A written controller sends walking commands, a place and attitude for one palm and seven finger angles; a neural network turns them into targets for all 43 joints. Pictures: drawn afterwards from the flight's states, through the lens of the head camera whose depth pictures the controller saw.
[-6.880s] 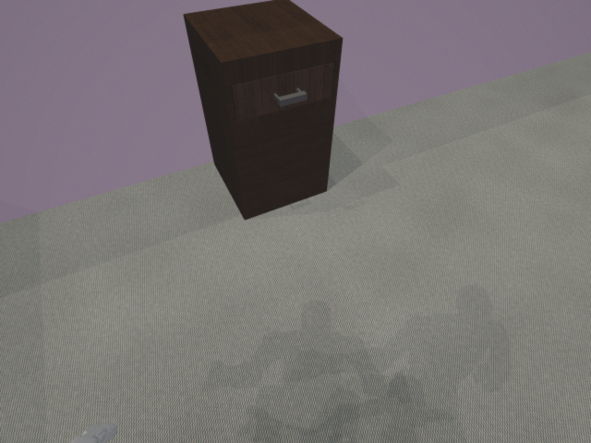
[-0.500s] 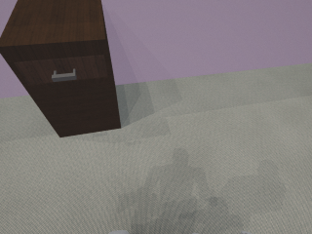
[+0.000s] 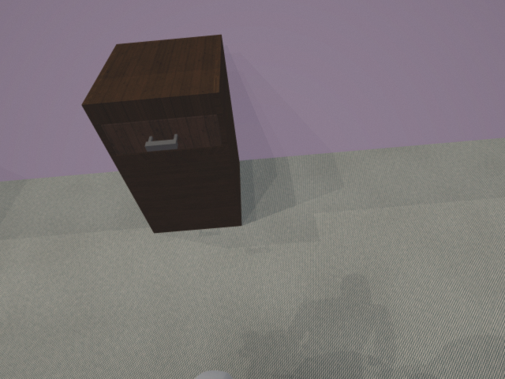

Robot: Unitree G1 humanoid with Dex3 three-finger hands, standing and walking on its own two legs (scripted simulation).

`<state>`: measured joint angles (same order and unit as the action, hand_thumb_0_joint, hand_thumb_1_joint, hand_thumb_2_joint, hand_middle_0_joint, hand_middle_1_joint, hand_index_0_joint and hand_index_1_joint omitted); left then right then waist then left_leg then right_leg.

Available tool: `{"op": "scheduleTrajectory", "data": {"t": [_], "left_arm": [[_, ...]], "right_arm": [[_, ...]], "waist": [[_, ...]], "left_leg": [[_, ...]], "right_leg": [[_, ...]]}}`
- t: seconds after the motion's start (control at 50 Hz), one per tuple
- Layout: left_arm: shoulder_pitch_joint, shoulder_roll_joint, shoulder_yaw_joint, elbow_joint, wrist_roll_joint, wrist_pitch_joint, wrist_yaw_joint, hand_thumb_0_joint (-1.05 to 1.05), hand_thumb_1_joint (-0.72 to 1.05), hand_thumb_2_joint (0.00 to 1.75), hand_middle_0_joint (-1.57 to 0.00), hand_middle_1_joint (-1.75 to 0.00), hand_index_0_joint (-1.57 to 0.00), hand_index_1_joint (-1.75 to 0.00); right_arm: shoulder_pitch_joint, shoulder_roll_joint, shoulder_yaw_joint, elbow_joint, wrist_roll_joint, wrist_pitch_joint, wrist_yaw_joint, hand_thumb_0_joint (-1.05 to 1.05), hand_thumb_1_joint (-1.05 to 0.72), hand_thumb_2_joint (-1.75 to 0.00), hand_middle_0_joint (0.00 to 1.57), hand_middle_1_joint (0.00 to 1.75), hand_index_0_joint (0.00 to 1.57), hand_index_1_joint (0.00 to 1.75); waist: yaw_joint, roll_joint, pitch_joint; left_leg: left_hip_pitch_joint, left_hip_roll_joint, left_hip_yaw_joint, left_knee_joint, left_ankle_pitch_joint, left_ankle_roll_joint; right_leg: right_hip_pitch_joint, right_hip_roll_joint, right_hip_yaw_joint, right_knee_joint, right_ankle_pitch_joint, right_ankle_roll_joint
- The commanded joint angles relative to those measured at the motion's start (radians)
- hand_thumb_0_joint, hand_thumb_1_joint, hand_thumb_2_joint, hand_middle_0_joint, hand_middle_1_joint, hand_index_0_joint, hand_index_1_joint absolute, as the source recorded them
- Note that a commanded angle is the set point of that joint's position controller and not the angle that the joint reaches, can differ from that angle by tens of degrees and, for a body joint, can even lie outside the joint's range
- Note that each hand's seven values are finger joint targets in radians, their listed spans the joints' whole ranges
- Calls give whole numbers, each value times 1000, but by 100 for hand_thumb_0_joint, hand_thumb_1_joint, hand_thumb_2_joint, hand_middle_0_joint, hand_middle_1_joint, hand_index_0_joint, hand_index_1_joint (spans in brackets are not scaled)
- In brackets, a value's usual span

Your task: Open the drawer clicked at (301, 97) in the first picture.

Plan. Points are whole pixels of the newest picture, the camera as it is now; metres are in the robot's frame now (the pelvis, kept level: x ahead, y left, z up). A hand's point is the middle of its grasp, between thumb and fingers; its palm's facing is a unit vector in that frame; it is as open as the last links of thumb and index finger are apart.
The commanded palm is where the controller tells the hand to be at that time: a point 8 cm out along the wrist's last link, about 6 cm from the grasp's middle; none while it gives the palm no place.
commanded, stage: take the last steps up to it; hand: left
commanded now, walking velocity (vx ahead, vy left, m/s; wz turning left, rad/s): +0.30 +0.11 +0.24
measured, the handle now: (162, 141) +0.86 +0.37 -0.18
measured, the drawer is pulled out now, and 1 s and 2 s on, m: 0.00 0.00 0.00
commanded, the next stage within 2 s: come to a stop and stand still in 1.16 s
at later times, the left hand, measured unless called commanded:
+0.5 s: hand out of the picture -0.08 +0.26 -0.18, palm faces +0.19 -0.97 -0.17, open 7.4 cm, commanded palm none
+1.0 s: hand (145, 288) +0.33 +0.28 -0.18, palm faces +0.02 -0.99 -0.15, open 7.4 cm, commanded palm none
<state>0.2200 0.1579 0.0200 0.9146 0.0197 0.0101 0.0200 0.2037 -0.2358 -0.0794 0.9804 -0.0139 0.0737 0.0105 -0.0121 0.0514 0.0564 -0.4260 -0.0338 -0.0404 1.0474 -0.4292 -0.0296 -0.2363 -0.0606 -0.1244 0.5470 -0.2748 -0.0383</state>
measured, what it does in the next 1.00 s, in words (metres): walks ahead: left foot, then right foot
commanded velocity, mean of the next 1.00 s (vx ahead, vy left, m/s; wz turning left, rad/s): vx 0.29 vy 0.01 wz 0.00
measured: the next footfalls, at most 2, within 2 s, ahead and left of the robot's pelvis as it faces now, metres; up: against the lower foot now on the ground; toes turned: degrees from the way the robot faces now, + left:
left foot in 0.42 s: +0.04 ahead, +0.18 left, +0.00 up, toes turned +14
right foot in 1.00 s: +0.34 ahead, +0.04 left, +0.00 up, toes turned -4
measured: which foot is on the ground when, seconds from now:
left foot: up 0.00-0.40, down 0.42-1.00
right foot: down 0.00-0.42, up 0.44-0.98, down 1.00-1.00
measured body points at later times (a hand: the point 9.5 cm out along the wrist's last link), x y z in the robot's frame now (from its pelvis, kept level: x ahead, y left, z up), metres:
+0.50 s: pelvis +0.03 +0.09 +0.00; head +0.03 +0.12 +0.45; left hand -0.08 +0.31 -0.16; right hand +0.12 -0.14 -0.13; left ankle +0.00 +0.17 -0.74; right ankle +0.02 -0.07 -0.69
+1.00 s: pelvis +0.21 +0.11 -0.02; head +0.24 +0.12 +0.43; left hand +0.33 +0.33 -0.17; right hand +0.05 -0.07 -0.15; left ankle +0.01 +0.17 -0.72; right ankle +0.30 +0.04 -0.74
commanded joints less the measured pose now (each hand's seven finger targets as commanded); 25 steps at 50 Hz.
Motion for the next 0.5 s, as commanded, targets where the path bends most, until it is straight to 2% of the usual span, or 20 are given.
{"op": "scheduleTrajectory", "data": {"t": [0.0, 0.04, 0.06, 0.1, 0.16, 0.22, 0.26, 0.3, 0.32, 0.34, 0.36, 0.38, 0.4, 0.42, 0.44, 0.46, 0.48], "left_arm": [[23, 184, 56, -46, 0, -31, 14, 0, 90, 90, -20, -30, -20, -30], [84, 180, 56, -19, 1, -38, 11, 0, 90, 90, -20, -30, -20, -30], [111, 182, 59, -5, 2, -43, 11, 0, 90, 90, -20, -30, -20, -30], [152, 184, 63, 25, 5, -50, 10, 0, 90, 90, -20, -30, -20, -30], [199, 193, 64, 62, 11, -58, 6, 0, 90, 90, -20, -30, -20, -30], [215, 206, 64, 97, 17, -59, 2, 0, 90, 90, -20, -30, -20, -30], [211, 212, 64, 114, 18, -56, 0, 0, 90, 90, -20, -30, -20, -30], [190, 214, 66, 127, 17, -50, -3, 0, 90, 90, -20, -30, -20, -30], [170, 213, 66, 131, 14, -46, -3, 0, 90, 90, -20, -30, -20, -30], [155, 204, 65, 136, 9, -41, -5, 0, 90, 90, -20, -30, -20, -30], [140, 173, 58, 135, 6, -35, -10, 0, 90, 90, -20, -30, -20, -30], [131, 102, 44, 115, 2, -30, -16, 0, 90, 90, -20, -30, -20, -30], [73, 60, 30, 70, 6, -31, -18, 0, 90, 90, -20, -30, -20, -30], [25, 69, 31, 54, 12, -28, -15, 0, 90, 90, -20, -30, -20, -30], [12, 78, 38, 71, 13, -24, -18, 0, 90, 90, -20, -30, -20, -30], [44, 80, 41, 98, 13, -25, -26, 0, 90, 90, -20, -30, -20, -30], [83, 69, 40, 123, 14, -27, -32, 0, 90, 90, -20, -30, -20, -30]], "right_arm": [[25, -67, -15, -38, -10, -18, 8, 0, -90, -90, 20, 30, 20, 30], [-5, -66, -14, -38, -17, -21, 13, 0, -90, -90, 20, 30, 20, 30], [-17, -66, -10, -39, -18, -26, 16, 0, -90, -90, 20, 30, 20, 30], [-53, -56, -9, -44, -17, -31, 22, 0, -90, -90, 20, 30, 20, 30], [-82, -41, 0, -46, -15, -41, 26, 0, -90, -90, 20, 30, 20, 30], [-83, -21, 7, -48, -11, -50, 30, 0, -90, -90, 20, 30, 20, 30], [-71, -12, 13, -47, -8, -58, 32, 0, -90, -90, 20, 30, 20, 30], [-28, -2, 17, -37, -5, -66, 30, 0, -90, -90, 20, 30, 20, 30], [22, 0, 19, -19, -6, -71, 26, 0, -90, -90, 20, 30, 20, 30], [86, -6, 19, 6, -6, -78, 19, 0, -90, -90, 20, 30, 20, 30], [169, -40, 11, 36, -4, -87, 7, 0, -90, -90, 20, 30, 20, 30], [260, -117, -7, 59, -13, -95, -5, 0, -90, -90, 20, 30, 20, 30], [336, -187, -17, 65, -11, -95, -16, 0, -90, -90, 20, 30, 20, 30], [303, -181, -15, 71, -14, -94, -25, 0, -90, -90, 20, 30, 20, 30], [240, -135, -3, 62, -11, -97, -31, 0, -90, -90, 20, 30, 20, 30], [180, -83, 14, 48, -7, -104, -32, 0, -90, -90, 20, 30, 20, 30], [160, -53, 26, 43, -4, -116, -33, 0, -90, -90, 20, 30, 20, 30]], "waist": [[15, -211, -17], [44, -205, -3], [55, -193, -12], [75, -190, 9], [90, -191, 4], [91, -217, -8], [84, -230, -3], [61, -240, -2], [35, -235, 0], [4, -188, -10], [-37, -72, -29], [-75, 174, -15], [-97, 272, 31], [-90, 229, 58], [-63, 180, 115], [-27, 110, 144], [-4, 59, 129]], "left_leg": [[-90, 62, -3, 134, 102, -21], [-120, 78, 13, 100, 117, -28], [-141, 88, 17, 67, 112, -30], [-154, 105, 34, 5, 103, -28], [-137, 119, 63, -120, 78, -22], [-79, 111, 99, -248, 51, -9], [-1, 100, 127, -327, 38, 4], [109, 83, 162, -422, 38, 16], [201, 75, 185, -498, 79, 18], [336, 57, 219, -581, 128, 17], [470, 79, 177, -642, 76, 21], [526, 276, -112, -778, -147, 81], [486, 430, -328, -917, -264, 149], [418, 455, -383, -949, -310, 185], [334, 426, -326, -961, -279, 175], [294, 375, -228, -952, -162, 157], [293, 326, -136, -938, -10, 136]], "right_leg": [[32, -242, 199, -325, -12, -50], [66, -254, 229, -363, -132, -47], [111, -270, 249, -373, -159, -56], [130, -292, 255, -397, -217, -61], [160, -306, 244, -409, -209, -75], [155, -306, 210, -414, -222, -79], [98, -303, 183, -412, -228, -77], [31, -281, 147, -389, -259, -66], [-30, -259, 115, -360, -290, -52], [-118, -226, 74, -317, -334, -28], [-210, -178, 31, -199, -328, 2], [-364, -73, -58, 68, -312, 52], [-471, -11, -60, 309, -304, 64], [-503, -41, 34, 443, -280, 46], [-502, -65, 72, 526, -194, 41], [-473, -81, 82, 557, -98, 42], [-434, -82, 82, 565, -23, 47]]}}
